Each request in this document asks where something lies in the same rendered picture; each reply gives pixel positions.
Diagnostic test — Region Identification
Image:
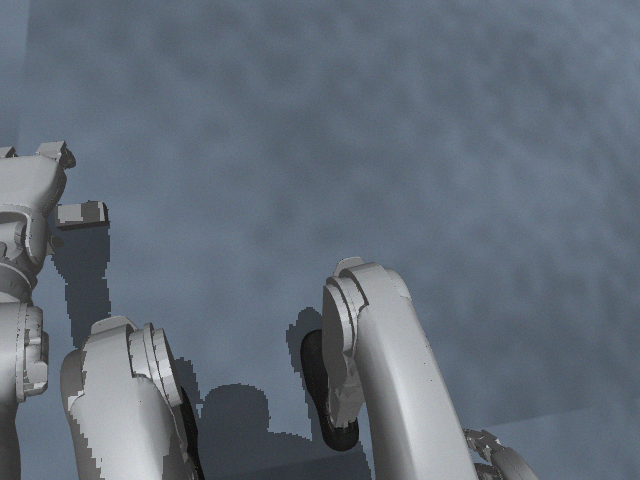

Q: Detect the left robot hand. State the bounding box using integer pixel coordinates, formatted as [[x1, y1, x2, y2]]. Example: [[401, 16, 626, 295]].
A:
[[0, 141, 76, 255]]

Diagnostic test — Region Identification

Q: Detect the left robot foot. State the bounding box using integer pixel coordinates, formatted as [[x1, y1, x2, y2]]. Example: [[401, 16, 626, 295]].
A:
[[180, 386, 205, 480]]

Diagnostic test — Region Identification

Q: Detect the small box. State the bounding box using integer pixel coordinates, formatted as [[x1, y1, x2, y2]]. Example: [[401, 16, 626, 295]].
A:
[[54, 201, 109, 231]]

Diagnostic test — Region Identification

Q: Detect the right robot foot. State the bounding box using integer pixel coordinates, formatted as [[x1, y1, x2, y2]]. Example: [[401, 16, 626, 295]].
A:
[[300, 330, 359, 452]]

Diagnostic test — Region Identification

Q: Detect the right robot hand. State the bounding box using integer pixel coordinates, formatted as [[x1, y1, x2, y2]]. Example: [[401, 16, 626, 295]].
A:
[[462, 429, 540, 480]]

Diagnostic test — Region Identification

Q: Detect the left robot arm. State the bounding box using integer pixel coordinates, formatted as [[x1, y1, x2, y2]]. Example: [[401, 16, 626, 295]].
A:
[[0, 205, 49, 480]]

